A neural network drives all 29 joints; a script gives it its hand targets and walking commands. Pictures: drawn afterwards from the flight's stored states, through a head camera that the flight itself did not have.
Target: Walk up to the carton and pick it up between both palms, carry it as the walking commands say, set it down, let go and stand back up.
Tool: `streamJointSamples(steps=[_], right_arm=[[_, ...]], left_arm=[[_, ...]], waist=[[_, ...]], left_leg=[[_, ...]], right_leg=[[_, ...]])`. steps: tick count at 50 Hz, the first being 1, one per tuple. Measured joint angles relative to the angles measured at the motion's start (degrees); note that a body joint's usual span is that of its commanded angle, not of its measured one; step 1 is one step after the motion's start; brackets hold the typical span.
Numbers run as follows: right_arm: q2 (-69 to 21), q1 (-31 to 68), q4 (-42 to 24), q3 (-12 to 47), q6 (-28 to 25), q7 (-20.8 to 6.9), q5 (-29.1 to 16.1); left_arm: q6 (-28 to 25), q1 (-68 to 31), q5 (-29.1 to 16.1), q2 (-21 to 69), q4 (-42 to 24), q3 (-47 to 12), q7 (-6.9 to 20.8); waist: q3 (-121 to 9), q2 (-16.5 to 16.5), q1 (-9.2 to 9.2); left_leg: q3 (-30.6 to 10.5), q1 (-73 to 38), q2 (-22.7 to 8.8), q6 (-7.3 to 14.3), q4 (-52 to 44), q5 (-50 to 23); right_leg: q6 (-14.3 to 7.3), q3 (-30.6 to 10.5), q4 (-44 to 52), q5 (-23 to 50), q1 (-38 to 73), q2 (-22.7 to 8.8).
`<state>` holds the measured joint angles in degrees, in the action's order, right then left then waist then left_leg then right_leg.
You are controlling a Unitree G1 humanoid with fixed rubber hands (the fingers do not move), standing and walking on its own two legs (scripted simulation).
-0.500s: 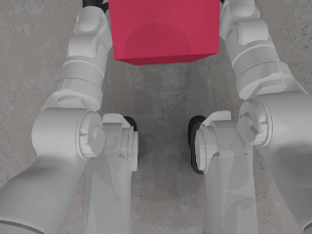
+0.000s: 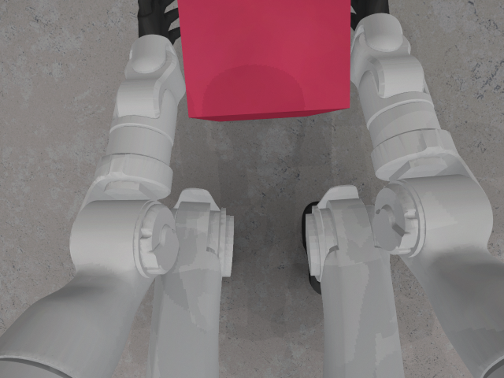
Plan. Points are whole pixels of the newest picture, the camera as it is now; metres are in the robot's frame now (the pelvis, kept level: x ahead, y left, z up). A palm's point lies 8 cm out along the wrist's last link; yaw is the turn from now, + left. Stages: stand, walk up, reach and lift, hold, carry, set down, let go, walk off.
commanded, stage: reach and lift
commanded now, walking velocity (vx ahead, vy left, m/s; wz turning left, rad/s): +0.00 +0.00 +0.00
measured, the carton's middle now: (261, 52) +0.51 -0.01 -0.21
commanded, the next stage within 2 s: none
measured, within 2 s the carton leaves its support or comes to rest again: neither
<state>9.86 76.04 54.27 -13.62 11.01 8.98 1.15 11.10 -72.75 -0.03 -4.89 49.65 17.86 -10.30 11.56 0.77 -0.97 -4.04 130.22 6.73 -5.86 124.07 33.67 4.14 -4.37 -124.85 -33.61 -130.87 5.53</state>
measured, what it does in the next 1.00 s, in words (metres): rises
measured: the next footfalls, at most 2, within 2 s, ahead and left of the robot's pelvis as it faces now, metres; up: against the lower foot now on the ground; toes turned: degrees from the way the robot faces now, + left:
none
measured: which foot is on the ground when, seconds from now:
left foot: down 0.00-1.00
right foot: down 0.00-1.00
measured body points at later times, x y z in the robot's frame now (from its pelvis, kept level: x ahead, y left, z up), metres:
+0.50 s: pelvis +0.00 +0.00 +0.04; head +0.33 -0.01 +0.35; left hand +0.53 +0.13 -0.09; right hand +0.55 -0.14 -0.08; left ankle +0.11 +0.13 -0.34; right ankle +0.10 -0.13 -0.34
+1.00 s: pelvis +0.00 +0.00 +0.09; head +0.30 -0.02 +0.42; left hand +0.51 +0.13 -0.01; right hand +0.53 -0.14 -0.01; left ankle +0.11 +0.14 -0.34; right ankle +0.10 -0.13 -0.34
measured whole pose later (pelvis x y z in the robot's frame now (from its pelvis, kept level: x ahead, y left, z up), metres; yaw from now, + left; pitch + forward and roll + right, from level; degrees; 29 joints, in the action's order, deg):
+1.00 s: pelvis +0.00 +0.00 +0.09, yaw +0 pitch +43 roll +2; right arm 2.3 67.6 45.7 -21.7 17.5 6.6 10.3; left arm 18.1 -62.4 9.2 2.2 38.3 26.6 -6.9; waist -2.3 -0.4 -1.0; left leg -5.3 119.1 7.1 -6.0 107.0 31.5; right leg 3.9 -6.1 -108.0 -30.9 -120.4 7.6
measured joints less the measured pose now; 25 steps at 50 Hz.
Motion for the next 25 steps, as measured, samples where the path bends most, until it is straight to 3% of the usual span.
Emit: streamJointSamples(steps=[25], right_arm=[[-4.7,-3.6,-6.5,-6.2,4.6,-2.1,6.9]], left_arm=[[5.5,5.7,7.1,4.8,-9.9,6.7,2.2]], waist=[[-9.0,-0.8,0.41]], left_leg=[[-0.6,-3.0,0.5,0.0,-8.8,-1.0]], right_leg=[[0.1,-0.9,8.8,1.2,2.9,1.1]])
